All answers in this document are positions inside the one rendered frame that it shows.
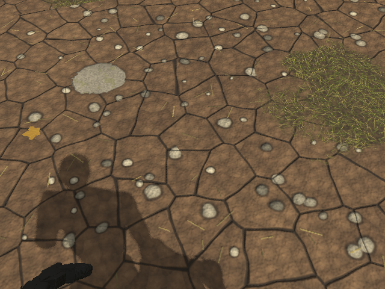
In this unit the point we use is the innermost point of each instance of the robot left hand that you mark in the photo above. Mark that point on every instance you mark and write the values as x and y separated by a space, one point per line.
57 275

